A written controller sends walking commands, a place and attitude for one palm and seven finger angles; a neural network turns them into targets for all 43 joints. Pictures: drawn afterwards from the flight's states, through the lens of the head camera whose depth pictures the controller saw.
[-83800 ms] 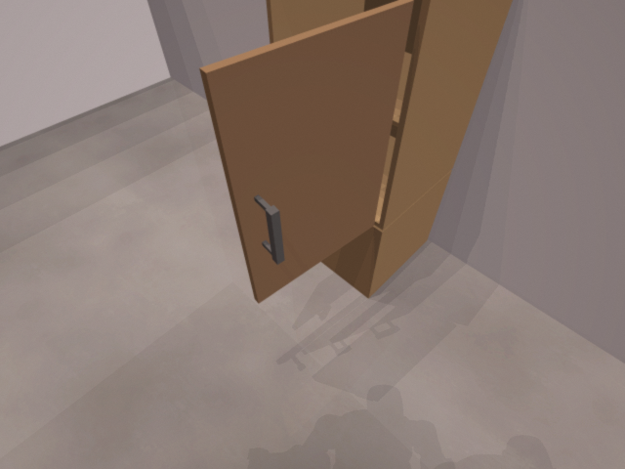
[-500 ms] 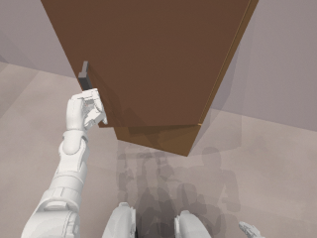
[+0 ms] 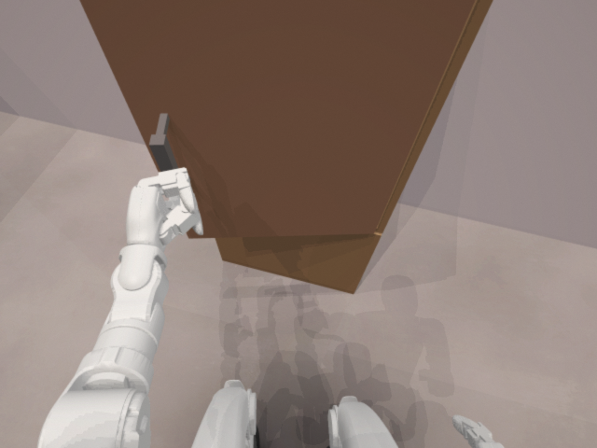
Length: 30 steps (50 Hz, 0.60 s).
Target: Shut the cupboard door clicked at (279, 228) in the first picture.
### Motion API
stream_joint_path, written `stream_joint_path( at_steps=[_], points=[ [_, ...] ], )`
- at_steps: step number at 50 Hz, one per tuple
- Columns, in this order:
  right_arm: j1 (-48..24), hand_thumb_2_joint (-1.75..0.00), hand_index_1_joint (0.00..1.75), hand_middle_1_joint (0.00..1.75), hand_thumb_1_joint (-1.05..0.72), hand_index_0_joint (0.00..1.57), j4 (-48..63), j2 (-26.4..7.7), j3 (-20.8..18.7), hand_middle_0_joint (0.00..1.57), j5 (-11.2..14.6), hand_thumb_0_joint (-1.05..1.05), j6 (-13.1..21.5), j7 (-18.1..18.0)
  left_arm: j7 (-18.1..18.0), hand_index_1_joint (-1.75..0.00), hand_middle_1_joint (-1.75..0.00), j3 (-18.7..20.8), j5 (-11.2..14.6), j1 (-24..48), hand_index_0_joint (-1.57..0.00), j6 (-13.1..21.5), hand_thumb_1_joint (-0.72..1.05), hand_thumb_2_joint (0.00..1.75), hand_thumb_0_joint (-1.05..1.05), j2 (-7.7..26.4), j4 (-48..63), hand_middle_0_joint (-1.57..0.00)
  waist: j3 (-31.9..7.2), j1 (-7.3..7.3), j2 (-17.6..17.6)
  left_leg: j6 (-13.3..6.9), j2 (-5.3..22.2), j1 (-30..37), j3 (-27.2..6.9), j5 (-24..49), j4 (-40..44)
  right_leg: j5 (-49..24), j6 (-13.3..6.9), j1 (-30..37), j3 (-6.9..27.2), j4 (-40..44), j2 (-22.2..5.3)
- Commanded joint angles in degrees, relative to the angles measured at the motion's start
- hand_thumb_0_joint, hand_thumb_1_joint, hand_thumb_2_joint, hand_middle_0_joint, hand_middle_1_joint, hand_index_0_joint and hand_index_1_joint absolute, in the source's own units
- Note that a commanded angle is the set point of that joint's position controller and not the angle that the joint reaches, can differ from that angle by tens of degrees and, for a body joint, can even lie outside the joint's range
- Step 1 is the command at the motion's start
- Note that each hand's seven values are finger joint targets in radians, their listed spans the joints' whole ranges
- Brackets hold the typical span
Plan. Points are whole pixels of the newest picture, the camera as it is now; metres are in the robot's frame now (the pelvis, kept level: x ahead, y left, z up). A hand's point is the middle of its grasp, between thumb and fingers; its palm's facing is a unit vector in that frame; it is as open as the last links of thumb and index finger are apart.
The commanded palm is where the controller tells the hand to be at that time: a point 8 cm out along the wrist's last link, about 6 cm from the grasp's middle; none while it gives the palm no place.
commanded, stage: push the door shut along its arc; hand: left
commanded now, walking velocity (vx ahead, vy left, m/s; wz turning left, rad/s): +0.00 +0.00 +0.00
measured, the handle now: (174, 165) +0.50 +0.19 +0.04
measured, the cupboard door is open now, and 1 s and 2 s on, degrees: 18 3 0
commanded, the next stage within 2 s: pull the fist back off the door in 1.54 s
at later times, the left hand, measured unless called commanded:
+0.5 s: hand (201, 177) +0.48 +0.14 +0.04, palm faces -0.09 -0.99 -0.05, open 3.1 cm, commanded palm +0.48 +0.17 +0.04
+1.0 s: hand (226, 147) +0.53 +0.11 +0.05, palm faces -0.23 -0.97 -0.05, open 3.1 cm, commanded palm +0.54 +0.14 +0.04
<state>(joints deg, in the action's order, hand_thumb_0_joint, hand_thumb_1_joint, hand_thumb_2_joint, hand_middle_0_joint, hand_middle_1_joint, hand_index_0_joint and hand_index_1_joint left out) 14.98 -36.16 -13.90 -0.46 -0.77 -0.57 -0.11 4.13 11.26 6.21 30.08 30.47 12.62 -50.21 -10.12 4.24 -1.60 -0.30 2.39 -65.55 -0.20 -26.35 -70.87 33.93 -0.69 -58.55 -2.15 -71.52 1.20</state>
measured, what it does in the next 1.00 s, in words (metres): stands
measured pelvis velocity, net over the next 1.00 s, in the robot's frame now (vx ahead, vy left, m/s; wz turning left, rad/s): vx -0.02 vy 0.01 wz -0.04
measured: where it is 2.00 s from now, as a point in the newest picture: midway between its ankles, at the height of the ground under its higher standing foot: outside the picture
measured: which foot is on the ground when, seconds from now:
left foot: down 0.00-1.00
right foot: down 0.00-1.00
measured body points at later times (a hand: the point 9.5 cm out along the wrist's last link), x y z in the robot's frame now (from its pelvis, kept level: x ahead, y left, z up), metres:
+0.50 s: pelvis -0.01 +0.00 -0.02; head +0.11 +0.02 +0.41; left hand +0.48 +0.20 +0.05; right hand +0.03 -0.26 -0.14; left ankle +0.07 +0.12 -0.63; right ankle +0.00 -0.11 -0.63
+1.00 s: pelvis -0.02 +0.01 -0.04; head +0.14 +0.03 +0.38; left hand +0.54 +0.17 +0.05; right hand -0.02 -0.25 -0.15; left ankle +0.07 +0.12 -0.63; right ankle +0.00 -0.11 -0.63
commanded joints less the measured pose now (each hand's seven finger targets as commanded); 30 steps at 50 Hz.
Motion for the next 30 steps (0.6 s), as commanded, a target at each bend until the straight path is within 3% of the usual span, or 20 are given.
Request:
stream_joint_path(
  at_steps=[1, 3, 5, 7, 9, 11, 14, 18, 21, 26, 29, 30],
  points=[
    [5.0, -0.9, 0.3, 0.3, -0.9, 0.2, 3.9, -8.6, -3.3, 0.2, 0.3, 0.0, 1.5, -1.0, 1.6, -1.5, -1.5, 2.6, 0.5, 27.2, -1.3, 4.5, 0.9, 0.9, 0.0, 11.3, 9.7, -1.3, -23.3, 2.23, -2.3, -1.0, -1.3, 24.2, -2.6, 10.2, 6.3, -16.1, -0.4, 1.1, 1.6, 10.8, 0.8],
    [5.2, -0.9, 0.3, 0.3, -0.9, 0.2, 3.8, -8.6, -3.2, 0.2, 0.3, 0.0, 1.4, -0.9, 2.7, -1.5, -1.5, 2.0, 0.9, 29.0, -1.3, 4.1, 0.9, 0.9, 0.0, 10.8, 7.5, -1.3, -23.1, 2.72, -2.6, -1.0, -1.3, 23.7, -2.8, 9.8, 6.1, -15.6, -0.3, 0.7, 1.6, 10.8, 0.8],
    [6.2, -0.9, 0.3, 0.3, -0.9, 0.2, 3.8, -9.0, -3.1, 0.2, 0.3, 0.0, 1.1, -1.0, 3.6, -1.5, -1.5, 3.8, 0.8, 29.9, -1.3, 3.5, 0.9, 0.9, 0.0, 13.4, 4.5, -1.3, -23.1, 2.88, -2.0, -1.3, -1.3, 22.4, -2.9, 10.3, 5.6, -16.0, -0.4, 0.7, 1.6, 10.3, 1.1],
    [6.2, -0.9, 0.3, 0.3, -0.9, 0.2, 3.5, -8.9, -3.2, 0.2, 0.5, 0.0, 0.9, -0.9, 4.7, -1.5, -1.5, 1.3, 0.7, 33.5, -1.3, 3.1, 0.9, 0.9, 0.0, 11.2, 3.6, -1.3, -22.5, 4.2, -2.0, -1.2, -1.0, 23.1, -3.4, 9.8, 5.5, -15.0, -0.3, -1.5, 1.4, 10.3, 1.0],
    [6.8, -0.9, 0.3, 0.3, -0.9, 0.2, 3.1, -9.3, -3.2, 0.2, 0.5, 0.0, 0.8, -0.9, 5.3, -1.5, -1.5, 2.2, 0.8, 35.9, -1.3, 2.7, 0.9, 0.9, 0.0, 12.7, 2.4, -1.3, -23.1, 4.66, -1.5, -1.4, -1.0, 22.0, -3.5, 9.1, 4.8, -14.3, -0.3, -1.6, 1.6, 10.3, 1.0],
    [7.4, -0.9, 0.3, 0.3, -0.9, 0.2, 3.0, -9.4, -3.2, 0.2, 0.5, 0.0, 0.9, -0.8, 6.1, -1.5, -1.5, 1.0, 0.8, 37.9, -1.3, 2.7, 0.9, 0.9, 0.0, 11.8, 1.8, -1.3, -24.0, 4.93, -3.4, -1.3, -0.9, 23.9, -4.1, 10.2, 4.8, -14.3, -0.6, -3.4, 1.2, 9.8, 1.1],
    [8.3, -0.9, 0.3, 0.3, -0.9, 0.2, 2.5, -9.8, -3.4, 0.2, 0.5, 0.0, 0.8, -0.7, 7.0, -1.5, -1.5, 1.1, 0.7, 39.7, -1.3, 2.2, 0.9, 0.9, 0.0, 12.5, 0.4, -1.3, -24.9, 5.49, -2.6, -1.5, -0.9, 23.3, -4.3, 9.3, 4.3, -13.2, -0.6, -3.9, 1.3, 9.8, 1.1],
    [9.4, -0.9, 0.3, 0.3, -0.9, 0.2, 1.5, -10.2, -3.4, 0.2, 0.6, 0.0, 0.9, -0.7, 8.0, -1.5, -1.5, -0.5, 0.2, 45.3, -1.3, 1.5, 0.9, 0.9, 0.0, 12.2, -2.0, -1.3, -23.6, 7.44, -3.6, -1.6, -0.7, 23.3, -5.2, 7.3, 4.0, -11.0, -0.9, -7.5, 0.8, 9.6, 1.2],
    [10.3, -0.9, 0.3, 0.3, -0.9, 0.2, 0.8, -10.6, -3.3, 0.2, 0.5, 0.0, 1.3, -0.7, 8.5, -1.5, -1.5, -1.0, 0.1, 49.8, -1.3, 0.9, 0.9, 0.9, 0.0, 12.7, -3.2, -1.3, -24.7, 8.48, -5.0, -1.6, -0.7, 23.4, -5.9, 6.5, 3.5, -10.0, -1.0, -9.5, 0.6, 9.0, 1.2],
    [11.9, -0.9, 0.3, 0.3, -0.9, 0.2, 0.3, -11.0, -3.2, 0.2, 0.1, 0.0, 1.7, -0.3, 9.2, -1.5, -1.5, 0.6, -0.4, 52.9, -1.3, 0.6, 0.9, 0.9, 0.0, 15.6, -2.9, -1.3, -28.9, 8.39, -7.7, -1.7, -0.6, 25.1, -6.2, 9.6, 2.6, -11.4, -1.4, -9.5, 0.5, 8.0, 1.4],
    [12.3, -0.9, 0.3, 0.3, -0.9, 0.2, 0.3, -11.3, -2.7, 0.2, 0.2, 0.0, 1.5, -0.2, 9.6, -1.5, -1.5, 2.8, -0.7, 54.0, -1.3, -0.8, 0.9, 0.9, 0.0, 19.1, -6.5, -1.3, -25.8, 8.99, -5.4, -2.0, -0.5, 20.3, -5.7, 6.6, 2.1, -9.4, -1.2, -9.0, 0.9, 8.4, 1.7],
    [12.8, -0.9, 0.3, 0.3, -0.9, 0.2, 0.3, -11.3, -2.6, 0.2, 0.1, 0.0, 1.7, -0.2, 9.7, -1.5, -1.5, 2.9, -0.8, 56.0, -1.3, -0.7, 0.9, 0.9, 0.0, 19.6, -5.8, -1.3, -26.0, 9.44, -6.6, -2.1, -0.5, 20.3, -5.7, 6.9, 1.7, -9.4, -1.3, -9.7, 0.9, 8.0, 1.8]
  ],
)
